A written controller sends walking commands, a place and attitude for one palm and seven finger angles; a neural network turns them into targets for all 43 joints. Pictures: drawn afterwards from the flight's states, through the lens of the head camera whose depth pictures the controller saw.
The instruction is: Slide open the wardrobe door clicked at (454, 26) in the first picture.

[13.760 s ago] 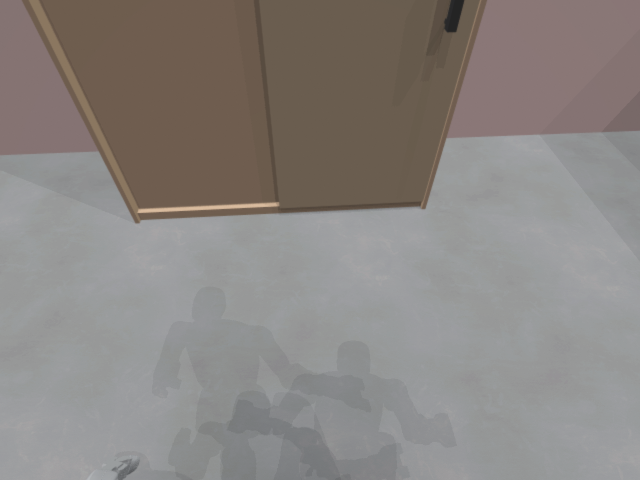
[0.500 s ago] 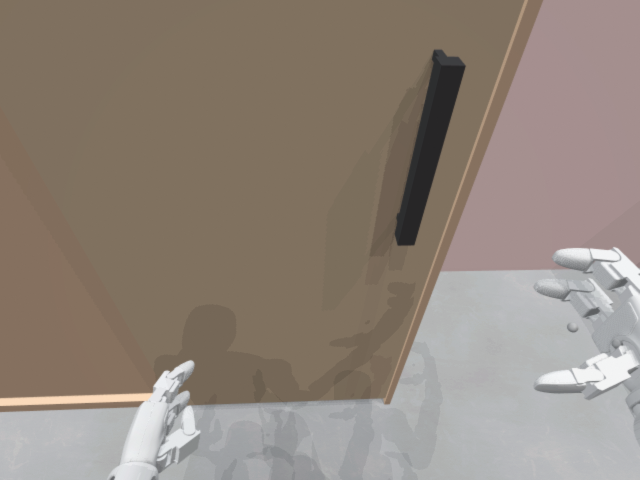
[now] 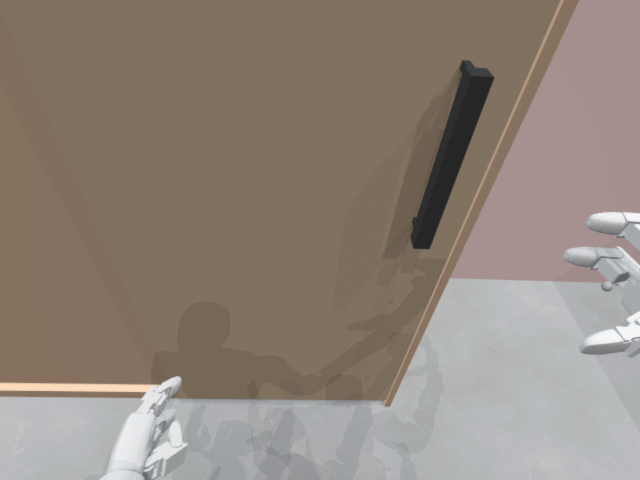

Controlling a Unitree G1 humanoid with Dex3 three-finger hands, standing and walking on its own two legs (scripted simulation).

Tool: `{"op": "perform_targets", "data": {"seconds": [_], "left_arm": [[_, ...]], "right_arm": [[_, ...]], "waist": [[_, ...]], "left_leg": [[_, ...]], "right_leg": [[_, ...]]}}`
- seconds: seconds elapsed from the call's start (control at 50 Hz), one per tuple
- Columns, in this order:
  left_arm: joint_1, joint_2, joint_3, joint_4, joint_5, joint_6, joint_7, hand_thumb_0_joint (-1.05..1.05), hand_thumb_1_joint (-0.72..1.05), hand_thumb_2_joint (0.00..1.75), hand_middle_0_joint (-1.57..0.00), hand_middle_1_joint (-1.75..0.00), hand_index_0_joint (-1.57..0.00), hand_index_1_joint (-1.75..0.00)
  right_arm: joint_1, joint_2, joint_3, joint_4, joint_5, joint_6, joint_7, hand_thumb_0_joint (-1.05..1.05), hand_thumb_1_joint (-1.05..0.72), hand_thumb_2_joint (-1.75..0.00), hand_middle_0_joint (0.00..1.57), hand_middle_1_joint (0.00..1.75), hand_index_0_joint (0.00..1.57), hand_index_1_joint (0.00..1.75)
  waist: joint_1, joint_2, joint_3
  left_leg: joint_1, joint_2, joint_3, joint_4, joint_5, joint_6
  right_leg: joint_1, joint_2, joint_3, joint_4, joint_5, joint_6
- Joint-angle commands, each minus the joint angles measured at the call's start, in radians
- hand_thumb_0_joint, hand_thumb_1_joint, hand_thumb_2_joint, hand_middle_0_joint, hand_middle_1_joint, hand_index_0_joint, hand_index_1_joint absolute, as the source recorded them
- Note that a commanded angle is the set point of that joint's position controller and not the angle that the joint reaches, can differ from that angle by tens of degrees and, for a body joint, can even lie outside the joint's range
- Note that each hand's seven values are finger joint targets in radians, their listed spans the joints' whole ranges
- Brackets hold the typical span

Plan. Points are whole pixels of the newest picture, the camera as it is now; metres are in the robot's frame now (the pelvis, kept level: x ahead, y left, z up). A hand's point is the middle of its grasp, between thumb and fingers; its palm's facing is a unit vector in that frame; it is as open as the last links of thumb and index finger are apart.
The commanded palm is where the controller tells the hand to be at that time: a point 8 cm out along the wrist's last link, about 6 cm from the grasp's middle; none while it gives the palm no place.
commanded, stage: raise the hand with hooked fingers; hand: right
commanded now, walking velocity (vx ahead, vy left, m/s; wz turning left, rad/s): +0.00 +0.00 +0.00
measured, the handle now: (440, 164) +0.51 -0.16 +0.17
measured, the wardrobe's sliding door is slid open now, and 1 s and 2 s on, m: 0.00 0.00 0.00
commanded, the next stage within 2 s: move the hooked fingers beside the handle in 0.30 s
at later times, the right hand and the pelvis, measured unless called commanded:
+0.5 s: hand (603, 288) +0.28 -0.28 +0.18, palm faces +0.09 +0.99 -0.07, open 14.0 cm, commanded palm +0.25 -0.31 +0.19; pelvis +0.00 +0.00 +0.00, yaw +0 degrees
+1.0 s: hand (556, 246) +0.34 -0.26 +0.17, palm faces +0.04 +1.00 -0.04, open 14.0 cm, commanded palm +0.32 -0.30 +0.18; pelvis +0.01 +0.00 +0.00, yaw +0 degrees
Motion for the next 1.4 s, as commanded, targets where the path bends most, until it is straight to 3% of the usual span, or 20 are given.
{"op": "perform_targets", "data": {"seconds": [0.0, 0.06, 0.14, 0.18, 0.26, 0.42, 0.48, 0.52, 0.58, 0.64, 0.72, 0.78, 0.84, 0.88, 0.92, 1.0, 1.12, 1.2, 1.32, 1.38], "left_arm": [[-0.15, 0.101, 0.049, -0.18, 0.003, -0.072, 0.014, 0.0, 0.9, 0.9, -0.2, -0.3, -0.2, -0.3], [-0.15, 0.098, 0.048, -0.17, 0.004, -0.074, 0.021, 0.0, 0.9, 0.9, -0.2, -0.3, -0.2, -0.3], [-0.144, 0.104, 0.048, -0.158, 0.0, -0.073, 0.027, 0.0, 0.9, 0.9, -0.2, -0.3, -0.2, -0.3], [-0.148, 0.101, 0.048, -0.163, -0.001, -0.078, 0.029, 0.0, 0.9, 0.9, -0.2, -0.3, -0.2, -0.3], [-0.145, 0.102, 0.047, -0.161, 0.001, -0.075, 0.028, 0.0, 0.9, 0.9, -0.2, -0.3, -0.2, -0.3], [-0.149, 0.1, 0.046, -0.161, 0.002, -0.071, 0.024, 0.0, 0.9, 0.9, -0.2, -0.3, -0.2, -0.3], [-0.144, 0.098, 0.046, -0.158, 0.0, -0.075, 0.028, 0.0, 0.9, 0.9, -0.2, -0.3, -0.2, -0.3], [-0.133, 0.102, 0.047, -0.15, 0.003, -0.071, 0.028, 0.0, 0.9, 0.9, -0.2, -0.3, -0.2, -0.3], [-0.132, 0.104, 0.047, -0.144, -0.003, -0.066, 0.034, 0.0, 0.9, 0.9, -0.2, -0.3, -0.2, -0.3], [-0.131, 0.102, 0.047, -0.15, 0.001, -0.065, 0.034, 0.0, 0.9, 0.9, -0.2, -0.3, -0.2, -0.3], [-0.115, 0.105, 0.049, -0.141, 0.002, -0.054, 0.032, 0.0, 0.9, 0.9, -0.2, -0.3, -0.2, -0.3], [-0.118, 0.104, 0.05, -0.148, 0.001, -0.048, 0.031, 0.0, 0.9, 0.9, -0.2, -0.3, -0.2, -0.3], [-0.108, 0.111, 0.053, -0.15, 0.0, -0.039, 0.029, 0.0, 0.9, 0.9, -0.2, -0.3, -0.2, -0.3], [-0.109, 0.103, 0.052, -0.16, 0.002, -0.041, 0.029, 0.0, 0.9, 0.9, -0.2, -0.3, -0.2, -0.3], [-0.091, 0.108, 0.055, -0.152, 0.004, -0.037, 0.027, 0.0, 0.9, 0.9, -0.2, -0.3, -0.2, -0.3], [-0.085, 0.11, 0.059, -0.143, 0.001, -0.032, 0.03, 0.0, 0.9, 0.9, -0.2, -0.3, -0.2, -0.3], [-0.07, 0.114, 0.062, -0.137, 0.003, -0.013, 0.028, 0.0, 0.9, 0.9, -0.2, -0.3, -0.2, -0.3], [-0.067, 0.111, 0.061, -0.135, 0.0, -0.005, 0.032, 0.0, 0.9, 0.9, -0.2, -0.3, -0.2, -0.3], [-0.048, 0.115, 0.063, -0.126, 0.004, 0.009, 0.027, 0.0, 0.9, 0.9, -0.2, -0.3, -0.2, -0.3], [-0.046, 0.114, 0.064, -0.124, -0.001, 0.017, 0.028, 0.0, 0.9, 0.9, -0.2, -0.3, -0.2, -0.3]], "right_arm": [[-0.274, -0.301, -0.133, -0.259, 0.017, -0.093, -0.032, 0.0, 0.5, -0.3, 0.3, 1.2, 0.3, 1.2], [-0.293, -0.296, -0.128, -0.264, 0.006, -0.1, -0.05, 0.0, 0.5, -0.3, 0.3, 1.2, 0.3, 1.2], [-0.285, -0.264, -0.087, -0.211, 0.002, -0.086, -0.04, 0.0, 0.5, -0.3, 0.3, 1.2, 0.3, 1.2], [-0.318, -0.264, -0.076, -0.251, -0.002, -0.086, -0.035, 0.0, 0.5, -0.3, 0.3, 1.2, 0.3, 1.2], [-0.282, -0.267, -0.09, -0.216, 0.01, -0.082, -0.026, 0.0, 0.5, -0.3, 0.3, 1.2, 0.3, 1.2], [-0.299, -0.282, -0.094, -0.207, 0.008, -0.083, -0.03, 0.0, 0.5, -0.3, 0.3, 1.2, 0.3, 1.2], [-0.351, -0.24, -0.052, -0.216, 0.005, -0.093, -0.03, 0.0, 0.5, -0.3, 0.3, 1.2, 0.3, 1.2], [-0.329, -0.26, -0.063, -0.18, 0.0, -0.091, -0.033, 0.0, 0.5, -0.3, 0.3, 1.2, 0.3, 1.2], [-0.427, -0.241, -0.023, -0.145, -0.016, -0.088, -0.041, 0.0, 0.5, -0.3, 0.3, 1.2, 0.3, 1.2], [-0.464, -0.256, -0.027, -0.173, -0.026, -0.097, -0.057, 0.0, 0.5, -0.3, 0.3, 1.2, 0.3, 1.2], [-0.446, -0.258, -0.034, -0.088, -0.028, -0.099, -0.066, 0.0, 0.5, -0.3, 0.3, 1.2, 0.3, 1.2], [-0.487, -0.249, -0.022, -0.068, -0.039, -0.096, -0.073, 0.0, 0.5, -0.3, 0.3, 1.2, 0.3, 1.2], [-0.514, -0.269, -0.03, -0.042, -0.046, -0.097, -0.077, 0.0, 0.5, -0.3, 0.3, 1.2, 0.3, 1.2], [-0.537, -0.241, -0.007, -0.078, -0.047, -0.107, -0.079, 0.0, 0.5, -0.3, 0.3, 1.2, 0.3, 1.2], [-0.525, -0.251, -0.012, -0.057, -0.045, -0.115, -0.08, 0.0, 0.5, -0.3, 0.3, 1.2, 0.3, 1.2], [-0.575, -0.225, 0.012, -0.032, -0.051, -0.115, -0.089, 0.0, 0.5, -0.3, 0.3, 1.2, 0.3, 1.2], [-0.582, -0.239, 0.007, 0.002, -0.06, -0.107, -0.11, 0.0, 0.5, -0.3, 0.3, 1.2, 0.3, 1.2], [-0.664, -0.209, 0.046, 0.016, -0.072, -0.116, -0.121, 0.0, 0.5, -0.3, 0.3, 1.2, 0.3, 1.2], [-0.659, -0.227, 0.034, 0.071, -0.077, -0.128, -0.131, 0.0, 0.5, -0.3, 0.3, 1.2, 0.3, 1.2], [-0.722, -0.193, 0.07, 0.107, -0.081, -0.121, -0.131, 0.0, 0.5, -0.3, 0.3, 1.2, 0.3, 1.2]], "waist": [[-0.015, -0.027, -0.18], [-0.009, -0.066, -0.151], [0.005, -0.022, -0.112], [0.007, -0.077, -0.138], [0.004, 0.018, -0.145], [0.001, -0.011, -0.145], [0.013, -0.044, -0.157], [0.008, -0.004, -0.138], [0.026, -0.033, -0.127], [0.02, -0.049, -0.183], [0.013, 0.002, -0.174], [0.016, -0.039, -0.183], [0.018, 0.013, -0.203], [0.017, -0.059, -0.231], [0.018, 0.005, -0.231], [0.032, -0.039, -0.217], [0.027, 0.022, -0.231], [0.043, -0.029, -0.236], [0.035, 0.012, -0.259], [0.054, 0.002, -0.236]], "left_leg": [[0.107, 0.022, -0.075, -0.06, 0.147, -0.009], [0.102, 0.025, -0.083, -0.072, 0.135, -0.007], [0.082, 0.027, -0.095, -0.084, 0.106, -0.012], [0.081, 0.026, -0.087, -0.08, 0.113, -0.011], [0.104, 0.026, -0.091, -0.078, 0.124, -0.016], [0.1, 0.026, -0.094, -0.076, 0.139, -0.012], [0.077, 0.021, -0.078, -0.068, 0.15, -0.011], [0.081, 0.021, -0.081, -0.072, 0.159, -0.01], [0.046, 0.019, -0.071, -0.074, 0.113, -0.011], [0.076, 0.021, -0.071, -0.066, 0.155, -0.006], [0.087, 0.019, -0.068, -0.063, 0.173, -0.005], [0.073, 0.022, -0.065, -0.057, 0.174, -0.003], [0.093, 0.02, -0.064, -0.053, 0.198, -0.005], [0.091, 0.021, -0.065, -0.043, 0.238, 0.001], [0.099, 0.017, -0.059, -0.044, 0.249, -0.001], [0.064, 0.018, -0.059, -0.047, 0.24, 0.0], [0.089, 0.019, -0.062, -0.046, 0.283, -0.002], [0.065, 0.019, -0.062, -0.043, 0.263, 0.001], [0.09, 0.02, -0.065, -0.041, 0.304, 0.002], [0.069, 0.022, -0.066, -0.042, 0.304, 0.0]], "right_leg": [[-0.019, -0.003, 0.072, -0.082, 0.223, -0.005], [-0.018, -0.005, 0.067, -0.089, 0.209, -0.005], [-0.028, -0.009, 0.065, -0.088, 0.177, -0.008], [-0.004, -0.004, 0.066, -0.089, 0.182, -0.006], [-0.026, -0.008, 0.072, -0.084, 0.189, -0.009], [-0.022, -0.009, 0.071, -0.077, 0.206, -0.007], [0.002, -0.005, 0.074, -0.084, 0.207, -0.005], [-0.012, -0.008, 0.073, -0.08, 0.216, -0.007], [-0.009, -0.006, 0.077, -0.091, 0.18, -0.005], [0.015, -0.005, 0.079, -0.091, 0.222, -0.004], [-0.006, -0.009, 0.077, -0.09, 0.236, -0.003], [-0.002, -0.005, 0.075, -0.095, 0.235, 0.0], [-0.009, -0.009, 0.071, -0.096, 0.258, -0.004], [0.024, -0.006, 0.073, -0.088, 0.303, 0.0], [0.019, -0.014, 0.076, -0.089, 0.319, 0.0], [0.031, -0.012, 0.073, -0.091, 0.309, 0.002], [0.019, -0.016, 0.066, -0.085, 0.344, -0.001], [0.032, -0.013, 0.071, -0.089, 0.333, 0.001], [0.029, -0.015, 0.066, -0.083, 0.37, 0.0], [0.016, -0.013, 0.061, -0.083, 0.35, -0.003]]}}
